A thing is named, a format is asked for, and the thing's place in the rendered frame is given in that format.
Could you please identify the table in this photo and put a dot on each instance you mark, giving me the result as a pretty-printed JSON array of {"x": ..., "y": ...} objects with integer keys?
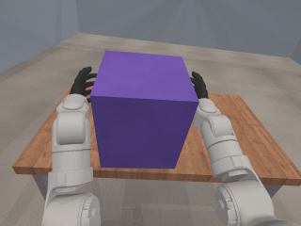
[{"x": 273, "y": 167}]

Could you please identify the robot right forearm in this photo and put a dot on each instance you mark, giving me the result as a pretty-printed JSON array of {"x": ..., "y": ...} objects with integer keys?
[{"x": 228, "y": 161}]

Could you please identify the carton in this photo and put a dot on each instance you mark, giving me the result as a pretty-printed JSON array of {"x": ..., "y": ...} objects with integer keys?
[{"x": 142, "y": 106}]

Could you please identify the left robot hand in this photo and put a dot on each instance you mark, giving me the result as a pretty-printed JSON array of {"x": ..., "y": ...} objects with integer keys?
[{"x": 79, "y": 86}]

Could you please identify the right robot hand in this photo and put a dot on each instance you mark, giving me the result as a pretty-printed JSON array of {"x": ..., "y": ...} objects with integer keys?
[{"x": 199, "y": 86}]

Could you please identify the robot right upper arm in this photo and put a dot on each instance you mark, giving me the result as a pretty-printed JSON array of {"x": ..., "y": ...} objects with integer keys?
[{"x": 246, "y": 203}]

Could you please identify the robot left upper arm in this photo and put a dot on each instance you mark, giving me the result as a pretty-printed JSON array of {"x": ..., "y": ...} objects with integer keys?
[{"x": 78, "y": 209}]

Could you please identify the robot left forearm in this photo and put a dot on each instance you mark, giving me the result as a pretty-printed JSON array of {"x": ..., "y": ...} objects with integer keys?
[{"x": 71, "y": 144}]

